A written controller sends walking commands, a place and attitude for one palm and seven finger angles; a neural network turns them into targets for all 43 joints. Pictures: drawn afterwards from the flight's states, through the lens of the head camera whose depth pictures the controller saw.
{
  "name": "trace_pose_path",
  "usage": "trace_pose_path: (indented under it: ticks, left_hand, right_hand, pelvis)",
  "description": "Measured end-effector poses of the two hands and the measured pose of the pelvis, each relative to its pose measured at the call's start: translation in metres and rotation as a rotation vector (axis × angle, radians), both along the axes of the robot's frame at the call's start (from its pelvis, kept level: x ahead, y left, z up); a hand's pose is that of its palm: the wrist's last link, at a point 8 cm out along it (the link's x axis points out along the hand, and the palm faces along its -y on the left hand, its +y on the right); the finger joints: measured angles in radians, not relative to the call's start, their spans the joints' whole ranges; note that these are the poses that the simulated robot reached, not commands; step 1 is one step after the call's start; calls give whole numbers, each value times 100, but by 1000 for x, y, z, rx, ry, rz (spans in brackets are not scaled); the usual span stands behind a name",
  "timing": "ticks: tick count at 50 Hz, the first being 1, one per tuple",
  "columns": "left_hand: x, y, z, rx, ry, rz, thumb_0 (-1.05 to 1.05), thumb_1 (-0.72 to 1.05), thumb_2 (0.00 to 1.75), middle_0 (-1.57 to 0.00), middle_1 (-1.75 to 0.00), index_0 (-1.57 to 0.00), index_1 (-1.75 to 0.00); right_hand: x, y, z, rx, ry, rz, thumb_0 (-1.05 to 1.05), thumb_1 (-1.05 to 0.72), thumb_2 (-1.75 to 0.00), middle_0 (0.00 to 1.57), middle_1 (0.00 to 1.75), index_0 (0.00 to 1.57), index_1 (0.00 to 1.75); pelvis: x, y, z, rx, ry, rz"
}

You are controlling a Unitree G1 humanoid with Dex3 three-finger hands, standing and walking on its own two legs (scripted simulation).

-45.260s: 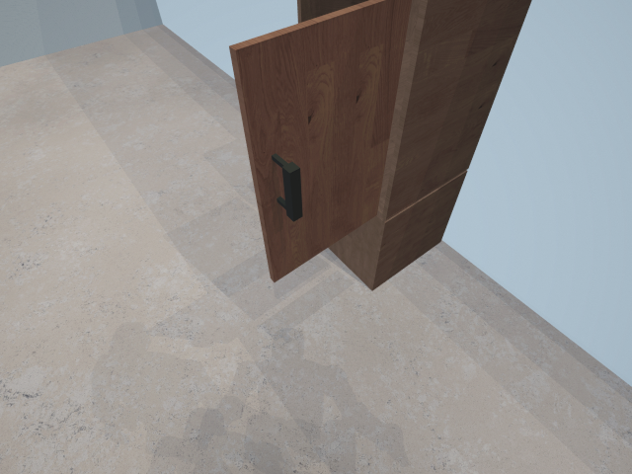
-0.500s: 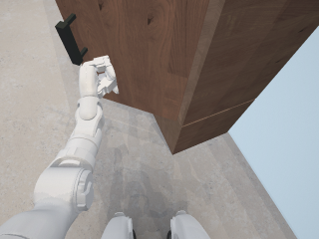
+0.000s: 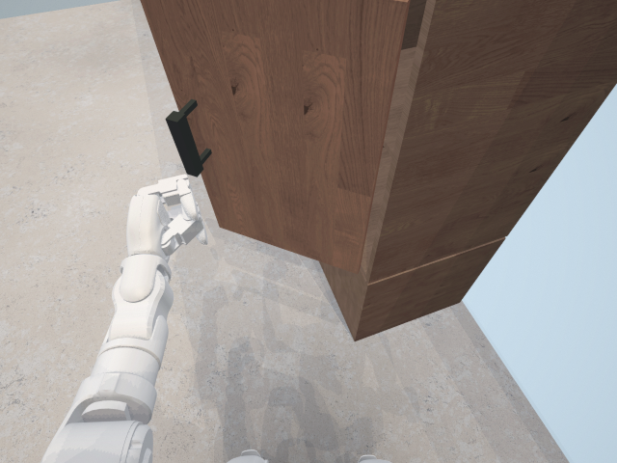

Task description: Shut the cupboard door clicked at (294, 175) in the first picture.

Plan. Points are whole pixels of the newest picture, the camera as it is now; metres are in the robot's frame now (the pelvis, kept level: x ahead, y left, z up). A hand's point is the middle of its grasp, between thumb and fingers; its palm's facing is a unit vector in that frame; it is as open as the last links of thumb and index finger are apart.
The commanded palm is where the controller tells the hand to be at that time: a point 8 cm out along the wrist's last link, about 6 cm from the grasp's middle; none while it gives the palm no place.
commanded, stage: draw the hand back to the body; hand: left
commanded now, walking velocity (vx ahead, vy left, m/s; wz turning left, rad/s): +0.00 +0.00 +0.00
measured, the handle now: (192, 138) +0.65 +0.20 +0.02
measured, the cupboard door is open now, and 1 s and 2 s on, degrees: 48 48 48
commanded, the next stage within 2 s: step back with the hand held close in 1.20 s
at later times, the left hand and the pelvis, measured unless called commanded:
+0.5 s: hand (68, 290) +0.28 +0.23 +0.15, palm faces +0.26 -0.93 -0.27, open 3.8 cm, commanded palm +0.23 +0.27 +0.17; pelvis +0.02 +0.01 +0.05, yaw +1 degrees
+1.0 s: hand out of the picture +0.20 +0.29 +0.20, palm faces +0.51 -0.75 -0.43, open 7.1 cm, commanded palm +0.15 +0.32 +0.22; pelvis +0.02 +0.01 +0.05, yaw +2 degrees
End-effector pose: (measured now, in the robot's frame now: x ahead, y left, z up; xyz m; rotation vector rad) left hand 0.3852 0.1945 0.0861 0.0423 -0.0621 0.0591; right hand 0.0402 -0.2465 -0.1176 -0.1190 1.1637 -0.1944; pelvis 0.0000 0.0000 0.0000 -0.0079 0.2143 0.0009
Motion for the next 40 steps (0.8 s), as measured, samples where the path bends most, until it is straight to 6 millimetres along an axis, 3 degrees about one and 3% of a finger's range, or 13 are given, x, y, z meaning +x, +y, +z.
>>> trace_pose_path:
  ticks: [9,16,21,30,40]
  left_hand:
    - [-53,17,24,49,13,-25,2,90,90,-125,-145,-125,-144]
    - [-96,41,46,170,72,76,2,90,90,-111,-129,-111,-129]
    - [-123,63,67,203,59,163,2,90,90,-98,-115,-98,-115]
    - [-169,94,93,271,37,287,2,89,90,-74,-89,-74,-88]
    - [-213,121,128,401,-4,417,2,89,90,-47,-59,-47,-59]
  right_hand:
    - [73,-5,36,-50,-238,37,1,-91,-90,20,30,20,30]
    - [135,20,72,-49,-387,85,1,-91,-90,20,30,20,30]
    - [165,44,90,-20,-471,157,1,-91,-90,20,30,20,30]
    - [178,69,92,28,-488,239,1,-91,-90,20,30,21,30]
    - [165,62,76,29,-434,230,2,-91,-90,20,30,21,30]
  pelvis:
    - [2,5,16,7,-97,1]
    - [7,10,34,11,-186,8]
    - [12,13,42,10,-230,18]
    - [21,16,47,11,-268,27]
    - [27,16,47,12,-273,30]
